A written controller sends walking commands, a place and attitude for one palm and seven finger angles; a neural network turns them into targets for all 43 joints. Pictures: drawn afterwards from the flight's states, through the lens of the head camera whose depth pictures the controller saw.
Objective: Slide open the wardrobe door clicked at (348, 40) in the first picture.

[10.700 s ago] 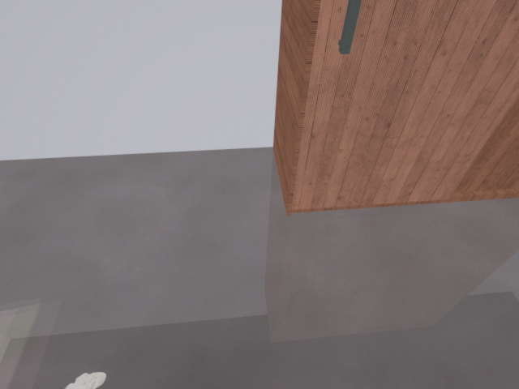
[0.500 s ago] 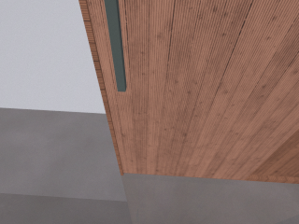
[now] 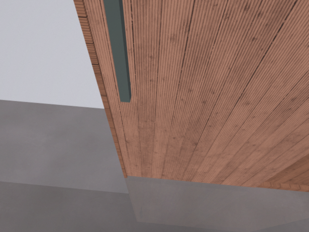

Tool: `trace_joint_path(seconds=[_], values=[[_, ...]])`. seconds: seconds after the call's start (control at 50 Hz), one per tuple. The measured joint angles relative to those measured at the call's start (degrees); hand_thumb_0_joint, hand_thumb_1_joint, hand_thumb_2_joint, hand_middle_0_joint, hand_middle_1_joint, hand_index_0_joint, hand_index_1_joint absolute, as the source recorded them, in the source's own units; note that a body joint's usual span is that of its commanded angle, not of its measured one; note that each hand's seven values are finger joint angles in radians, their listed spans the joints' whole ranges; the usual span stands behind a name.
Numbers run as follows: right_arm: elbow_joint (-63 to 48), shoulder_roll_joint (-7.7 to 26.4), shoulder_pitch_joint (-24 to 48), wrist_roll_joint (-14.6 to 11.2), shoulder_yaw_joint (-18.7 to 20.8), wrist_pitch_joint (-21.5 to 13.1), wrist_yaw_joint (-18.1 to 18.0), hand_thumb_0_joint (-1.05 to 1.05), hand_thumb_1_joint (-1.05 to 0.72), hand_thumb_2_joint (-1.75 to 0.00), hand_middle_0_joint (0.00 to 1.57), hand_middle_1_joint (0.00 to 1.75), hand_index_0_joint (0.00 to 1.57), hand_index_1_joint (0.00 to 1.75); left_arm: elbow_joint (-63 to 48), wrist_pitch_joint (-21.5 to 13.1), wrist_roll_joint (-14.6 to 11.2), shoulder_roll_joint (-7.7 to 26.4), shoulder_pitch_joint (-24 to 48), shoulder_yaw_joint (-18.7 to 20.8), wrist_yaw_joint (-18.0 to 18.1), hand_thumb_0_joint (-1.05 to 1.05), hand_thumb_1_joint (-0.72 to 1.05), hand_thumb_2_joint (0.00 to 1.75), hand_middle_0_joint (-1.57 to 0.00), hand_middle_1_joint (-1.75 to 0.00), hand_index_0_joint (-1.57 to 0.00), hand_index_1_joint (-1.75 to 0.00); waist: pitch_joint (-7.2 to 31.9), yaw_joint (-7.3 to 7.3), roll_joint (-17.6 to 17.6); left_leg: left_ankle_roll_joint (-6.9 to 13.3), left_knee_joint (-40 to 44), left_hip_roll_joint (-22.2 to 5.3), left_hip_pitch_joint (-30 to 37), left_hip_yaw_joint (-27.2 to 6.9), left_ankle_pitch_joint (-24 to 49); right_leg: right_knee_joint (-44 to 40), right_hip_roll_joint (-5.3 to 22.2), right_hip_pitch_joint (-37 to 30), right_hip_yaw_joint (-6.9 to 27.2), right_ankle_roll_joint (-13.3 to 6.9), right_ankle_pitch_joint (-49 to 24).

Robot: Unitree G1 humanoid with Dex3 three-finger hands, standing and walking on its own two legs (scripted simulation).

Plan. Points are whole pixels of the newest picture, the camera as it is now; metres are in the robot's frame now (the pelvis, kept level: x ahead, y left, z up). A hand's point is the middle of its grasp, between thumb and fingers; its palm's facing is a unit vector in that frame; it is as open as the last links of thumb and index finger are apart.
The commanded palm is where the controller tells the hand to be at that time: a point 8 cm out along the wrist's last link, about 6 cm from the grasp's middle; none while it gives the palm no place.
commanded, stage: come to a stop and stand still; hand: left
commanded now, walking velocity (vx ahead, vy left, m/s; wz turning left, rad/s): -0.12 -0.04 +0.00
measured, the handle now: (122, 47) +0.46 +0.12 +0.22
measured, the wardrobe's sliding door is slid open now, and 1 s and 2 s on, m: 0.00 0.00 0.00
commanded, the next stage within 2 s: look again from close up in 1.18 s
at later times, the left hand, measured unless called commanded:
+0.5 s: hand out of the picture +0.00 +0.15 -0.17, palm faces +0.08 -0.97 -0.22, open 7.3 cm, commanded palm none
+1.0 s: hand out of the picture -0.01 +0.13 -0.18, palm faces -0.01 -0.97 -0.23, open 7.2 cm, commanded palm none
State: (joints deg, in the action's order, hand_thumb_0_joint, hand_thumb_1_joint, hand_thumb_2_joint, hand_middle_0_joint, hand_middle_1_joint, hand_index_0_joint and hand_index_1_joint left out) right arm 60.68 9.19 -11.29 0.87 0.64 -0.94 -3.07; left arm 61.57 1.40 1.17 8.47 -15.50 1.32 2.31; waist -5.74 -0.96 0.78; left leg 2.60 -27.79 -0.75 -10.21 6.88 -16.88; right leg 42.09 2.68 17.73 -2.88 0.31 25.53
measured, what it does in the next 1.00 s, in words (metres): steps on the spot: right foot, then left foot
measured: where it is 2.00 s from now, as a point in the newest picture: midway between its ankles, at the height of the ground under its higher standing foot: outside the picture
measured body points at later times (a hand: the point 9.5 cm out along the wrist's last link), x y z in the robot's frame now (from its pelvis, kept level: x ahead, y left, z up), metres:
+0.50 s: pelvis -0.04 -0.04 +0.00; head -0.02 -0.03 +0.45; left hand -0.01 +0.20 -0.16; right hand +0.01 -0.27 -0.15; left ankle -0.06 +0.08 -0.73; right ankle +0.02 -0.14 -0.74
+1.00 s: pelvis -0.05 -0.05 -0.01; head -0.01 -0.07 +0.44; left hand -0.01 +0.18 -0.16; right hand -0.09 -0.26 -0.18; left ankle -0.05 +0.07 -0.74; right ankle -0.03 -0.15 -0.74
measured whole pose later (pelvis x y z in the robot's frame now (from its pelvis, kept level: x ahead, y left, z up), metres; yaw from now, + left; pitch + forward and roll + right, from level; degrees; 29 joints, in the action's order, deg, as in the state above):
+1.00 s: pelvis -0.05 -0.05 -0.01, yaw +1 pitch -1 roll -2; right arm 61.9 8.0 -20.3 0.9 0.2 0.3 -0.9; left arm 60.8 -2.2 1.3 8.0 -13.1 0.1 2.4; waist -4.7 2.9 -4.2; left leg -0.5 -39.8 -3.0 -18.0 1.0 -22.8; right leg 33.8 -1.7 16.0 -3.9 -1.7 16.9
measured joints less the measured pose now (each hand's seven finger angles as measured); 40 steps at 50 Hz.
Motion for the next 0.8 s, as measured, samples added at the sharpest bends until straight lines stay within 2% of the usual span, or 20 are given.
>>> trace_joint_path(seconds=[0.08, 0.12, 0.14, 0.16, 0.24, 0.28, 0.32, 0.42, 0.5, 0.54, 0.58, 0.62, 0.7, 0.74, 0.8], values=[[-1.20, 0.30, 0.68, 0.55, 0.83, 1.07, 0.44, 0.01, -0.94, -0.90, 0.20, 0.30, 0.20, 0.30, -3.13, 0.28, 0.33, 1.36, 3.44, 1.02, -0.28, 0.00, 0.91, 0.89, -0.20, -0.30, -0.20, -0.30, -0.77, 0.34, -1.00, -1.09, -0.39, -0.94, -0.43, -0.49, 0.31, -0.30, -0.55, 2.28, -0.49, -0.40, -3.14], [-1.61, 0.50, 0.58, 0.73, 1.15, 1.61, 0.77, 0.01, -0.93, -0.90, 0.20, 0.30, 0.20, 0.30, -4.42, 0.05, 0.48, 1.91, 4.23, 1.36, -0.41, 0.00, 0.91, 0.89, -0.20, -0.30, -0.20, -0.30, -0.49, 0.32, -1.36, -1.92, -2.05, -1.43, -1.16, -0.57, -0.39, -3.57, -0.70, 1.44, -0.83, -0.51, -7.69], [-1.82, 0.46, 0.35, 0.71, 1.26, 1.82, 0.98, 0.01, -0.93, -0.90, 0.20, 0.30, 0.20, 0.30, -5.08, -0.35, 0.59, 2.34, 4.18, 1.42, -0.47, 0.00, 0.91, 0.89, -0.20, -0.30, -0.20, -0.30, -0.06, 0.23, -0.98, -2.40, -3.46, -1.33, -1.81, -0.38, -1.10, -6.47, -0.39, 0.50, -0.59, -0.58, -12.26], [-2.02, 0.41, 0.16, 0.56, 1.35, 2.07, 1.23, 0.01, -0.93, -0.90, 0.20, 0.30, 0.20, 0.30, -5.50, -0.87, 0.74, 2.75, 3.98, 1.44, -0.42, 0.00, 0.91, 0.89, -0.20, -0.30, -0.20, -0.30, 0.62, 0.11, -0.48, -2.88, -5.31, -1.23, -2.84, -0.06, -2.07, -7.49, -0.20, 0.16, -0.22, -0.85, -11.39], [-2.24, 1.26, 0.33, 0.18, 2.02, 3.39, 1.80, 0.01, -0.92, -0.90, 0.20, 0.30, 0.20, 0.30, -5.66, -1.26, 0.84, 1.74, 4.60, 0.41, -0.63, 0.00, 0.91, 0.89, -0.19, -0.30, -0.20, -0.30, 1.42, 0.95, -2.25, -2.61, -18.07, -0.44, -8.05, -3.79, -11.93, -5.94, -1.08, 1.04, -1.64, -2.67, -8.60], [-2.02, 1.20, 0.22, 0.18, 1.86, 3.58, 2.20, 0.00, -0.92, -0.90, 0.20, 0.30, 0.20, 0.30, -5.98, -1.33, 0.81, 1.24, 4.51, 0.16, -0.64, 0.00, 0.91, 0.89, -0.20, -0.30, -0.20, -0.30, 1.81, 0.78, -1.91, -2.81, -23.22, 0.07, -9.82, -4.38, -11.51, -7.33, -1.10, 0.76, -1.82, -2.98, -9.84], [-1.94, 0.91, -0.12, 0.10, 1.65, 3.58, 2.64, 0.00, -0.92, -0.90, 0.20, 0.30, 0.20, 0.30, -6.25, -1.31, 0.82, 0.89, 4.26, 0.04, -0.74, 0.00, 0.91, 0.89, -0.20, -0.30, -0.20, -0.30, 2.17, 0.46, -1.13, -3.25, -24.40, 0.28, -10.24, -4.44, -10.61, -8.93, -1.03, 0.42, -1.82, -3.26, -11.02], [-2.23, 0.13, -0.91, 0.03, 1.19, 3.53, 3.13, 0.00, -0.91, -0.90, 0.20, 0.30, 0.20, 0.30, -6.63, -1.26, 0.93, 1.60, 3.23, 0.53, -0.78, 0.00, 0.92, 0.89, -0.20, -0.30, -0.21, -0.30, 2.81, -0.80, 1.12, -3.90, -18.50, 0.55, -8.54, -3.85, -9.59, -11.69, -0.49, 0.55, -1.65, -3.24, -13.61], [-2.70, -0.14, -1.68, 0.10, 0.91, 2.82, 3.23, 0.00, -0.91, -0.90, 0.20, 0.30, 0.20, 0.30, -5.66, -0.42, 0.76, 2.53, 1.64, 0.98, -0.95, 0.00, 0.92, 0.89, -0.20, -0.30, -0.21, -0.30, 3.48, -1.24, 1.95, -3.23, -8.30, 0.63, -4.39, -3.17, -5.15, -12.05, -0.41, 1.46, -1.47, -2.48, -14.84], [-2.75, -0.27, -2.80, 0.21, 0.72, 2.10, 3.11, 0.00, -0.91, -0.90, 0.20, 0.30, 0.20, 0.30, -4.74, 0.40, 0.54, 2.94, 0.67, 1.24, -0.99, 0.00, 0.91, 0.89, -0.20, -0.30, -0.21, -0.30, 4.22, -0.84, 1.82, -2.40, -1.78, 0.44, -1.49, -2.96, -1.50, -10.61, -0.67, 2.42, -1.70, -1.87, -14.15], [-2.58, -0.97, -4.36, 0.78, 0.41, 1.82, 2.83, 0.00, -0.91, -0.90, 0.20, 0.30, 0.20, 0.30, -3.62, 1.47, 0.41, 3.38, -0.11, 1.60, -1.03, 0.00, 0.91, 0.89, -0.20, -0.30, -0.20, -0.30, 4.64, -0.48, 2.72, -1.42, -1.53, 0.94, -1.21, -2.51, 0.09, -6.28, -0.71, 3.76, -0.60, -1.50, -6.53], [-2.34, -1.37, -6.68, 1.03, 0.09, 1.58, 2.59, 0.00, -0.91, -0.90, 0.20, 0.30, 0.20, 0.30, -2.73, 1.93, 0.74, 3.28, -0.87, 1.70, -1.36, 0.00, 0.91, 0.89, -0.20, -0.30, -0.20, -0.30, 5.57, 0.27, 2.24, -0.58, -0.02, 0.85, -0.57, -2.81, 0.39, 1.60, -1.54, 6.06, 0.16, -1.72, -2.83], [-0.30, -2.26, -10.46, 0.98, -0.72, 0.98, 2.19, 0.00, -0.91, -0.90, 0.20, 0.30, 0.20, 0.30, -2.52, 0.95, 0.98, 2.69, -1.40, 1.71, -2.28, 0.01, 0.91, 0.89, -0.20, -0.30, -0.20, -0.30, 6.27, 0.85, 1.20, -0.29, 4.62, 0.93, 1.03, -3.90, 2.87, 14.24, -1.87, 9.17, 0.88, -1.62, -4.79], [0.54, -2.88, -11.68, 0.95, -1.09, 0.48, 1.94, 0.00, -0.91, -0.90, 0.20, 0.30, 0.20, 0.30, -2.47, 0.52, 0.90, 2.26, -1.29, 1.59, -2.42, 0.01, 0.91, 0.89, -0.19, -0.30, -0.20, -0.30, 6.11, 1.04, 1.21, -0.48, 6.27, 1.19, 1.54, -3.96, 3.81, 16.15, -1.40, 9.48, 0.98, -1.27, -5.46], [1.41, -3.71, -12.78, 1.11, -1.52, -0.17, 1.58, 0.00, -0.91, -0.90, 0.20, 0.30, 0.20, 0.30, -2.16, 0.48, 0.68, 1.42, -0.43, 1.20, -2.15, 0.01, 0.91, 0.89, -0.19, -0.30, -0.20, -0.30, 5.37, 1.80, 1.13, -0.86, 7.29, 1.35, 1.76, -3.93, 4.38, 13.40, -0.80, 8.29, 0.74, -0.76, -4.13]])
